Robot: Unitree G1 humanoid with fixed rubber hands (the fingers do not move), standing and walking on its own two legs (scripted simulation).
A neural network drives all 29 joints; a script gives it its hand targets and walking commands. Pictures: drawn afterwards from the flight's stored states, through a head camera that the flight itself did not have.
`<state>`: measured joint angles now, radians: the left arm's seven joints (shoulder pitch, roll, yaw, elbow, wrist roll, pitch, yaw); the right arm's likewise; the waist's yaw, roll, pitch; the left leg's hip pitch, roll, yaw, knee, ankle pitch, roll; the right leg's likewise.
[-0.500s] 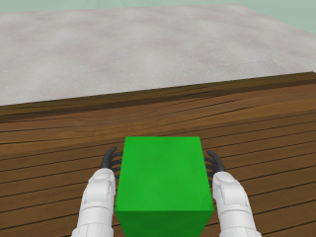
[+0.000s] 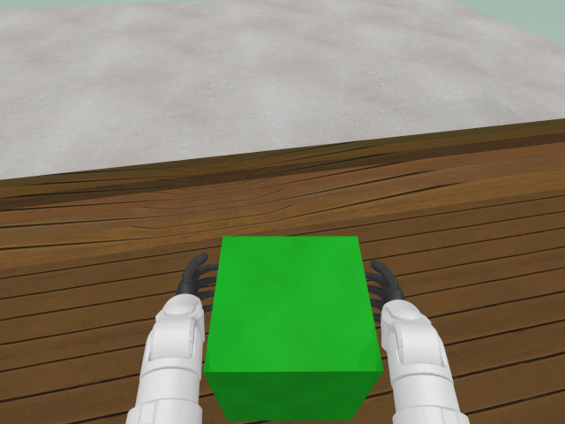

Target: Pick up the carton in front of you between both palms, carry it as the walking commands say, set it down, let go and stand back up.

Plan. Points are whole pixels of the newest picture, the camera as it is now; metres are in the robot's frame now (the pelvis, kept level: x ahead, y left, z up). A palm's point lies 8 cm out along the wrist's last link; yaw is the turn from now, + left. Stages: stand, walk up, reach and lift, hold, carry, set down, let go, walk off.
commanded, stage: reach and lift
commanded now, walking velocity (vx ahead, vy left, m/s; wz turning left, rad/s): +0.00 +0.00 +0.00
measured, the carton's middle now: (289, 332) +0.30 +0.00 -0.05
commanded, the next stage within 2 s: hold in 0.36 s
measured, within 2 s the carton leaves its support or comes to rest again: neither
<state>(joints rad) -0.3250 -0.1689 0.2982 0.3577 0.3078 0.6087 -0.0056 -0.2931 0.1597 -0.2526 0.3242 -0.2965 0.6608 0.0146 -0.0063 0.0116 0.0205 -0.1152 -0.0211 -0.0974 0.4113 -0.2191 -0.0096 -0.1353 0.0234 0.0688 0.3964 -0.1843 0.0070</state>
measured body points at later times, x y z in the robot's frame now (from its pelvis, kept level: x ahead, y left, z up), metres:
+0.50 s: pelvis +0.01 +0.00 +0.00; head -0.03 +0.00 +0.45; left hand +0.31 +0.16 +0.05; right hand +0.30 -0.15 +0.04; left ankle +0.01 +0.13 -0.74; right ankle +0.02 -0.12 -0.74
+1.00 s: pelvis -0.01 +0.00 +0.00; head -0.05 +0.00 +0.45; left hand +0.30 +0.16 +0.05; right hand +0.30 -0.15 +0.04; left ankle +0.01 +0.13 -0.74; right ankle +0.02 -0.12 -0.74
